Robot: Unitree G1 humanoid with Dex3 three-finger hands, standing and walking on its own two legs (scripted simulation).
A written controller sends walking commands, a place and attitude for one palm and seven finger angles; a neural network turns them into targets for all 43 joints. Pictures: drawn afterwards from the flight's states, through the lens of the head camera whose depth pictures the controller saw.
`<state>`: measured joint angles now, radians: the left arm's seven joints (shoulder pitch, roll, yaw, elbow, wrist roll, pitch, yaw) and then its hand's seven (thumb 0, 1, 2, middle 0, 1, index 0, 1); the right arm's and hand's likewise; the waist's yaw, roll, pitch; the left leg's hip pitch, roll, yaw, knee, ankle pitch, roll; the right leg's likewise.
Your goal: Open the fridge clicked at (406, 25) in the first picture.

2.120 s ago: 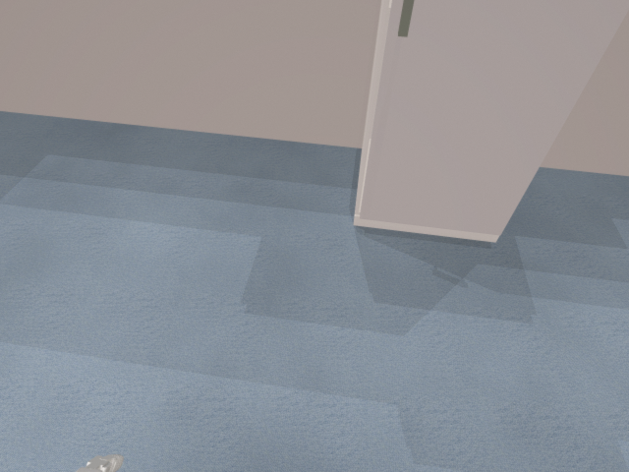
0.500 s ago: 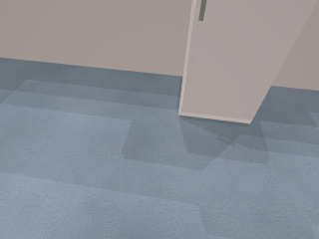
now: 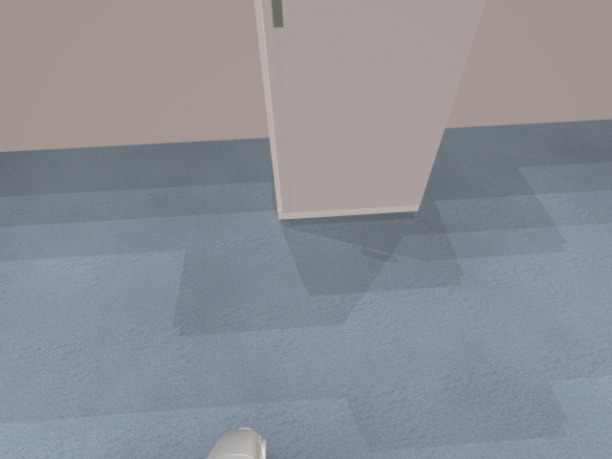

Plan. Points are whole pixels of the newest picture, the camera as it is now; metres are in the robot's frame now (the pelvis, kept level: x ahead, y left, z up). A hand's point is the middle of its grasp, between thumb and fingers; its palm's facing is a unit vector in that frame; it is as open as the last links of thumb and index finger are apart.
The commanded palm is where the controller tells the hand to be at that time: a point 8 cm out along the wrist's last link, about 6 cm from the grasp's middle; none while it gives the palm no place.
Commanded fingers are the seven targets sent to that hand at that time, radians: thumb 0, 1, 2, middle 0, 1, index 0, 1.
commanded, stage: walk to a spot facing it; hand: left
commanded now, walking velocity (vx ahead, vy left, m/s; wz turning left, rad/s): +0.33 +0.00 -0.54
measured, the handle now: out of the picture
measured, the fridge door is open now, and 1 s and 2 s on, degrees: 0 0 0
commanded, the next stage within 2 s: none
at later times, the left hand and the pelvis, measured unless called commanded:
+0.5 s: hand (189, 338) +0.33 +0.25 -0.17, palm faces -0.23 -0.95 -0.22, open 7.4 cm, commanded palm none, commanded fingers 0.00 0.90 0.90 -0.20 -0.30 -0.20 -0.30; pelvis +0.21 +0.06 +0.00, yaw -19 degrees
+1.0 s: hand (282, 253) +0.53 +0.10 -0.17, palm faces -0.55 -0.81 -0.20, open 7.4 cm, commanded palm none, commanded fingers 0.00 0.90 0.90 -0.20 -0.30 -0.20 -0.30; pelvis +0.32 +0.01 -0.01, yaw -34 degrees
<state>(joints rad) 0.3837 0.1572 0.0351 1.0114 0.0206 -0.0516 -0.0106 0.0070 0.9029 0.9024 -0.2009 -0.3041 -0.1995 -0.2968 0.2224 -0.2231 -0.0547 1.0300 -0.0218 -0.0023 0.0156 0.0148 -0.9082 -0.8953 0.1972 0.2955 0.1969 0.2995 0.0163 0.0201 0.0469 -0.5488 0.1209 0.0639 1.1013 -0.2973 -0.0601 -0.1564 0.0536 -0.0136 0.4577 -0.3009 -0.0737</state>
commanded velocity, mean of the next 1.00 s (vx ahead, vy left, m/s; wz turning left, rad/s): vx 0.12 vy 0.00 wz -0.59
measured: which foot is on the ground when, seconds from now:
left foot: up 0.00-0.26, down 0.28-0.70, up 0.72-1.00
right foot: down 0.00-0.28, up 0.30-0.68, down 0.70-1.00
